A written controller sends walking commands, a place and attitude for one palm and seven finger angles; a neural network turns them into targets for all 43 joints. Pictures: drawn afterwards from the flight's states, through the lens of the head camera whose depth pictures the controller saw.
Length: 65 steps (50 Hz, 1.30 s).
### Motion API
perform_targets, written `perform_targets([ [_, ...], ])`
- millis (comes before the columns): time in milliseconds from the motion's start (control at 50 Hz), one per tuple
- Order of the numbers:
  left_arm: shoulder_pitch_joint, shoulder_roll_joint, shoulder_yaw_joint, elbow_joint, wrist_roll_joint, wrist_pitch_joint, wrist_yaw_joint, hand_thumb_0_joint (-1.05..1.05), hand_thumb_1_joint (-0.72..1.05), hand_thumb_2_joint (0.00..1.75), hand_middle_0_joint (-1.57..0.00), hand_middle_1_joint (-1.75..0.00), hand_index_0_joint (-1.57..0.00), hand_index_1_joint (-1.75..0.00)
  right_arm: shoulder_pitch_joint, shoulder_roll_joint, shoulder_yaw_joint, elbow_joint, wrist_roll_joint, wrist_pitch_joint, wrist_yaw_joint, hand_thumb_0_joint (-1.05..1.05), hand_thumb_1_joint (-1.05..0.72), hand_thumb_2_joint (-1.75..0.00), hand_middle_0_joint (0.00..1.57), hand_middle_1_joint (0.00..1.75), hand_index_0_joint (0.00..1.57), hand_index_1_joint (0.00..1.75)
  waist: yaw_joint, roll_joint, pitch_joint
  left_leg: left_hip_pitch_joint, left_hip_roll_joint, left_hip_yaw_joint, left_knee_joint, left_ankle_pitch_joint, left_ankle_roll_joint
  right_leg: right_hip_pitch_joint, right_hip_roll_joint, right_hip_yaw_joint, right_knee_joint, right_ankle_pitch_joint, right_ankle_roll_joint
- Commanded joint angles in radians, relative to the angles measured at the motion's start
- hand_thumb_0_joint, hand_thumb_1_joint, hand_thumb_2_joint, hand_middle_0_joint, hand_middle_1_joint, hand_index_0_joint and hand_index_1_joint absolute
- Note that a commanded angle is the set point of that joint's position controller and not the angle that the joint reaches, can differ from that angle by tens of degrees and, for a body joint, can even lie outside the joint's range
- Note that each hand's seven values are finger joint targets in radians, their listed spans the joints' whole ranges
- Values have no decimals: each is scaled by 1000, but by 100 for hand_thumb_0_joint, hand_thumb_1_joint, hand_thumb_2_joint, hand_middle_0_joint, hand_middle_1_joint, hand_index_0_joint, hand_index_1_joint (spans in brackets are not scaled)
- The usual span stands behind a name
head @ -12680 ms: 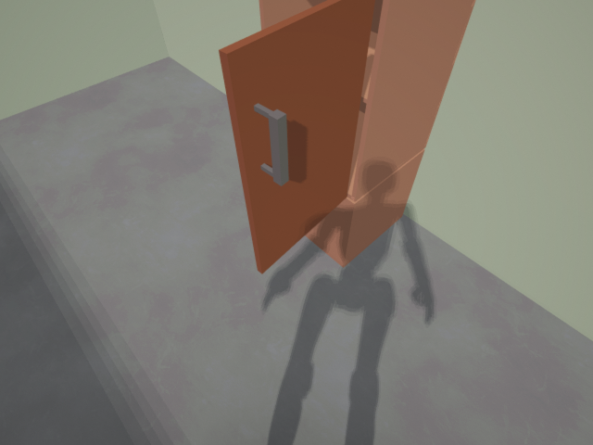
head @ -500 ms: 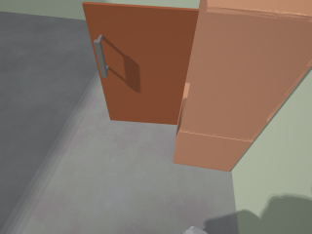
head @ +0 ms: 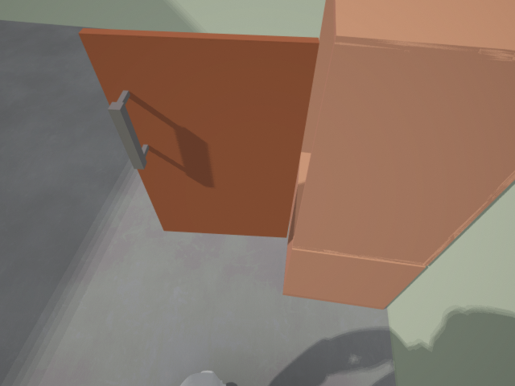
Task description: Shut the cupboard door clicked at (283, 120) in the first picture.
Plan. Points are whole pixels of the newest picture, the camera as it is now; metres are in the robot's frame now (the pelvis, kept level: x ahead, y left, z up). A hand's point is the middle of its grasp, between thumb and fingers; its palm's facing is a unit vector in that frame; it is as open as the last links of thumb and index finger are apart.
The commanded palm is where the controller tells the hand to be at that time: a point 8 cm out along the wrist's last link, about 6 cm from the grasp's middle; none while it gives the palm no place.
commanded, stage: come to a stop and stand still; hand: left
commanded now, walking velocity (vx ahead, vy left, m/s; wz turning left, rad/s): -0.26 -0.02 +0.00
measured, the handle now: (132, 131) +0.53 +0.28 +0.07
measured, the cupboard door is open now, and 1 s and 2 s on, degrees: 95 95 95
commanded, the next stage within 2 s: look again from close up in 0.76 s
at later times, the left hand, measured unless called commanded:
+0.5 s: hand out of the picture +0.05 +0.19 -0.18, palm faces -0.01 -0.96 -0.28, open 7.3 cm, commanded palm none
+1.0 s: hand out of the picture +0.00 +0.17 -0.17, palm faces -0.03 -0.97 -0.23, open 7.3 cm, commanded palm none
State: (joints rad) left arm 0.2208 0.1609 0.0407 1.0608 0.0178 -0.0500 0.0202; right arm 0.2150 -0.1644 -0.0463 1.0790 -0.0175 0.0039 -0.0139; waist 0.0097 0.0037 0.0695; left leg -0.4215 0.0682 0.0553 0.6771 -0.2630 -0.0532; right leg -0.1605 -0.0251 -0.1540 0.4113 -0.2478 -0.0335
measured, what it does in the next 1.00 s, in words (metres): steps on the spot: left foot, then right foot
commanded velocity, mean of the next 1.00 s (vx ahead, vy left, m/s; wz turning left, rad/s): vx -0.05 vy -0.04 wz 0.00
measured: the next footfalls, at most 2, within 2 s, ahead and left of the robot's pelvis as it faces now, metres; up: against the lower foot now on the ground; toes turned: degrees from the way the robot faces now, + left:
left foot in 0.06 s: +0.12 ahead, +0.13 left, +0.00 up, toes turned +4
right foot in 0.44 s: +0.00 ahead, -0.13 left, +0.00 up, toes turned -5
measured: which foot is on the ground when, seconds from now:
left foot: up 0.00-0.04, down 0.06-0.46, up 0.48-0.66, down 0.68-1.00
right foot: down 0.00-0.12, up 0.14-0.42, down 0.44-1.00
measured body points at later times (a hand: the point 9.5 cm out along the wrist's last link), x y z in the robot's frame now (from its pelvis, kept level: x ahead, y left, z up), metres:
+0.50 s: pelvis -0.01 -0.01 -0.01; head +0.03 -0.03 +0.43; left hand +0.05 +0.24 -0.15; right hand +0.05 -0.26 -0.17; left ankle +0.07 +0.12 -0.73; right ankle -0.04 -0.13 -0.74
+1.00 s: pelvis -0.02 -0.01 -0.01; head -0.01 -0.03 +0.44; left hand +0.00 +0.22 -0.16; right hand -0.01 -0.24 -0.17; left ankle -0.02 +0.09 -0.74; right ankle -0.04 -0.13 -0.74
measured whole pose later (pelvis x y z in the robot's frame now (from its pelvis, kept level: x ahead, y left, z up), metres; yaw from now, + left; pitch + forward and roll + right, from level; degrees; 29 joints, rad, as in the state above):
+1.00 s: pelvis -0.02 -0.01 -0.01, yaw -2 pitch -1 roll +0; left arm 0.26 0.15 -0.02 1.08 0.02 -0.01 0.03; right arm 0.26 -0.19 -0.01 1.05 -0.02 -0.01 -0.02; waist -0.01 0.05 0.04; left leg -0.24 0.01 0.06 0.53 -0.28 0.02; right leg -0.19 -0.02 -0.05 0.50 -0.30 0.00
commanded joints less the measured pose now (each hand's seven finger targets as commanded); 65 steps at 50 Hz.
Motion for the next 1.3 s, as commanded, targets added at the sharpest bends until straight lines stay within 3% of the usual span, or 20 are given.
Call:
perform_targets([
  [0,31,140,18,-20,-3,14,18,0,90,90,-20,-30,-20,-30,105,-43,0,-12,9,-2,0,0,-90,-90,20,30,20,30,-31,-115,-78,246,-11,4,-209,265,4,-74,-201,101,38,475,-49],
  [40,98,93,8,-26,-10,35,26,0,90,90,-20,-30,-20,-30,100,-145,-15,-35,4,-10,-11,0,-90,-90,20,30,20,30,-11,74,-125,314,177,-153,-211,718,104,-114,-101,62,120,140,29],
  [120,104,96,9,-29,-9,77,20,0,90,90,-20,-30,-20,-30,46,-176,-22,-58,-1,4,-36,0,-90,-90,20,30,20,30,-21,274,-78,228,270,-232,-341,714,218,-151,-26,93,421,-335,46],
  [200,84,107,27,-52,-5,89,13,0,90,90,-20,-30,-20,-30,22,-200,-36,-91,-5,11,-51,0,-90,-90,20,30,20,30,-29,114,-165,341,297,-208,-259,801,271,-275,-6,164,633,-332,46],
  [280,70,87,33,-89,-4,100,6,0,90,90,-20,-30,-20,-30,-11,-214,-49,-106,-8,13,-48,0,-90,-90,20,30,20,30,-27,121,-199,313,294,-189,-293,561,251,-258,-13,172,576,-293,58],
  [380,176,92,32,-69,3,87,-1,0,90,90,-20,-30,-20,-30,-60,-204,-54,-121,-3,27,-24,0,-90,-90,20,30,20,30,21,90,-162,95,174,-120,-269,108,142,52,3,82,50,-25,40],
  [420,123,230,46,-93,21,71,7,0,90,90,-20,-30,-20,-30,-61,-87,-36,-147,11,35,-5,0,-90,-90,20,30,20,30,8,-326,-50,-68,-39,31,-28,-207,20,-18,-291,435,-201,-43,-73],
  [440,65,233,36,-116,15,65,10,0,90,90,-20,-30,-20,-30,-119,-112,-33,-160,7,45,2,0,-90,-90,20,30,20,30,29,-275,-21,-9,-31,-34,115,-282,27,-171,-353,440,-227,-78,-138],
  [460,8,230,24,-137,18,67,6,0,90,90,-20,-30,-20,-30,-101,-94,-33,-157,5,46,14,0,-90,-90,20,30,20,30,-2,-183,-20,26,-46,-43,193,-242,33,-226,-303,375,-212,-130,-144],
  [520,-31,169,14,-111,8,47,12,0,90,90,-20,-30,-20,-30,-44,-83,-28,-100,3,46,6,0,-90,-90,20,30,20,30,-28,-207,-6,17,-31,-35,210,-165,26,-127,-224,267,-118,218,-120],
  [580,23,175,10,-79,4,37,11,0,90,90,-20,-30,-20,-30,-14,-65,-14,-71,9,29,3,0,-90,-90,20,30,20,30,-12,-144,-44,95,-47,2,-25,-123,15,-22,-201,240,-37,381,-106],
  [620,26,163,7,-59,-6,35,12,0,90,90,-20,-30,-20,-30,39,-60,-6,-39,10,12,-3,0,-90,-90,20,30,20,30,-26,-99,-68,220,-40,-18,-241,67,20,-25,-178,227,20,349,-61],
  [660,78,112,-5,-43,-19,34,8,0,90,90,-20,-30,-20,-30,43,-124,-3,-27,3,-16,-17,0,-90,-90,20,30,20,30,8,78,-116,296,106,-161,-268,414,80,-38,-93,181,51,239,11],
  [740,37,116,-9,-10,-15,49,8,0,90,90,-20,-30,-20,-30,34,-110,10,3,5,-13,-27,0,-90,-90,20,30,20,30,7,153,-71,204,83,-133,-319,305,72,54,-74,158,-1,127,22],
  [800,48,110,-13,15,-12,46,5,0,90,90,-20,-30,-20,-30,52,-91,13,15,8,-11,-27,0,-90,-90,20,30,20,30,7,62,-29,186,61,-118,-350,151,63,60,-78,169,-66,93,13],
  [820,156,123,-23,26,3,26,54,0,90,90,-20,-30,-20,-30,-33,-130,14,-60,14,-29,-15,0,-90,-90,20,30,20,30,39,89,-7,205,40,-46,-114,241,45,-48,-134,248,-43,444,16],
  [840,80,169,-20,-22,-2,10,46,0,90,90,-20,-30,-20,-30,52,-65,21,-77,8,-24,-7,0,-90,-90,20,30,20,30,-39,100,-98,205,11,-59,-146,78,50,-13,-163,264,-9,363,-25],
  [920,75,124,-26,-34,-2,14,28,0,90,90,-20,-30,-20,-30,108,-99,30,-80,0,-39,-5,0,-90,-90,20,30,20,30,-21,63,-128,210,54,-116,-232,251,90,3,-63,168,54,115,-19],
  [1060,76,124,-35,-31,-4,25,15,0,90,90,-20,-30,-20,-30,85,-122,34,-94,2,-31,-5,0,-90,-90,20,30,20,30,-17,-52,48,161,20,-107,-318,16,93,-118,-69,204,-18,-77,-9],
  [1280,86,153,-34,-19,-7,20,10,0,90,90,-20,-30,-20,-30,83,-135,42,-47,4,-41,-6,0,-90,-90,20,30,20,30,-8,-34,-22,223,26,-84,-331,89,90,-78,-80,220,-32,4,-7],
])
